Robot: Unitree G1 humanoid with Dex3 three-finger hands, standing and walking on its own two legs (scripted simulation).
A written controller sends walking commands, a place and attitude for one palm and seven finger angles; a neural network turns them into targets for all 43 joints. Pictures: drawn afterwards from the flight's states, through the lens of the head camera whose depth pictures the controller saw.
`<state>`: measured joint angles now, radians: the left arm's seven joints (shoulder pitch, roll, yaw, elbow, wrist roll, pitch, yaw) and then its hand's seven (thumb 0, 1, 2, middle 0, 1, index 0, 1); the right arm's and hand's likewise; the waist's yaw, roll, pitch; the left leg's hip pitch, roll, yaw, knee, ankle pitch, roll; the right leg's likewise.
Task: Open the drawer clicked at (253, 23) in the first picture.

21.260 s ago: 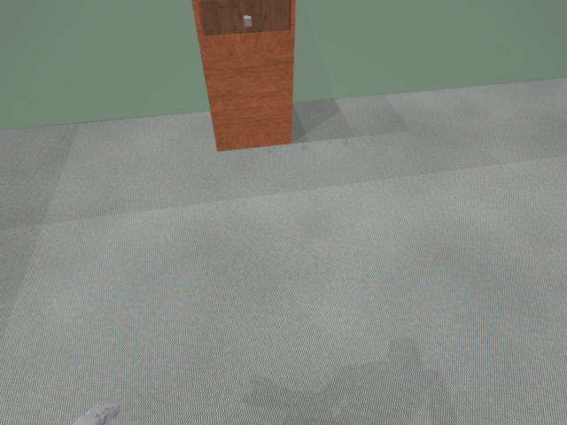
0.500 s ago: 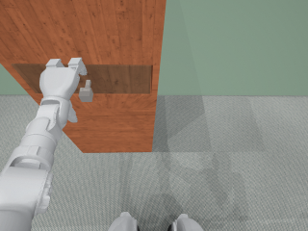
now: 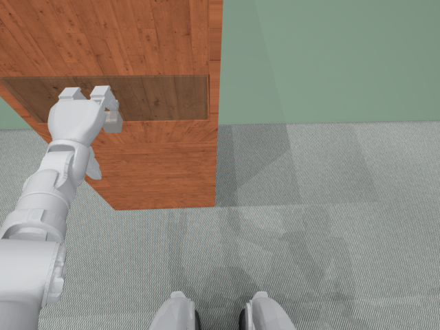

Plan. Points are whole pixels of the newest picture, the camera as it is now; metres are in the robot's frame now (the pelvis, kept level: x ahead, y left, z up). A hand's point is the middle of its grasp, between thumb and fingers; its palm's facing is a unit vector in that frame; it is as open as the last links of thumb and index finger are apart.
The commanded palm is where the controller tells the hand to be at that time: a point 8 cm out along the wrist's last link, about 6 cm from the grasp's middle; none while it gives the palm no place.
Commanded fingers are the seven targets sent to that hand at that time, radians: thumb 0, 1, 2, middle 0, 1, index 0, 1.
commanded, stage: lower the fingers behind the handle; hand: left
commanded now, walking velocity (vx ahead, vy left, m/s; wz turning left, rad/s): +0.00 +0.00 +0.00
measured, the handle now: (113, 115) +0.53 +0.22 +0.00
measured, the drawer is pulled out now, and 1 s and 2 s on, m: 0.00 0.00 0.00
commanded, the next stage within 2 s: lift the fingers back up to retry in 0.70 s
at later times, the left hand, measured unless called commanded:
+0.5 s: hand (91, 131) +0.48 +0.25 +0.02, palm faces -0.06 -0.03 -1.00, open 13.9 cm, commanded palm +0.46 +0.24 +0.04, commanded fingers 0.00 -0.50 0.30 -0.30 -1.20 -0.30 -1.20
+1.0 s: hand (92, 129) +0.48 +0.24 +0.02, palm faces -0.11 -0.03 -0.99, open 13.8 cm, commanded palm +0.47 +0.24 +0.07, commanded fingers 0.00 -0.50 0.30 -0.30 -1.20 -0.30 -1.20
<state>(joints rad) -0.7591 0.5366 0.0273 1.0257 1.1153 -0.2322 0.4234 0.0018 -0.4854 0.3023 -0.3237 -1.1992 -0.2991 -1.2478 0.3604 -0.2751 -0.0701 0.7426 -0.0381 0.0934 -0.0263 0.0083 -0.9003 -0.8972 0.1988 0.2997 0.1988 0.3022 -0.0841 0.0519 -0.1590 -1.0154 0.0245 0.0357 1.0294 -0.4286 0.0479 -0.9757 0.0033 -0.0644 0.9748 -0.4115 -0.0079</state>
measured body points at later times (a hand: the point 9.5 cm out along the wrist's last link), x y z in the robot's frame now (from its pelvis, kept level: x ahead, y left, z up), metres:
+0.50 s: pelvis -0.01 -0.01 -0.01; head +0.11 +0.00 +0.43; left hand +0.48 +0.24 +0.07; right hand +0.01 -0.28 -0.13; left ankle +0.02 +0.09 -0.67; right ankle +0.02 -0.12 -0.67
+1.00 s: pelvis -0.01 +0.00 +0.00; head +0.10 +0.01 +0.44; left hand +0.48 +0.24 +0.08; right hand +0.00 -0.27 -0.12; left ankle +0.02 +0.09 -0.67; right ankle +0.02 -0.12 -0.67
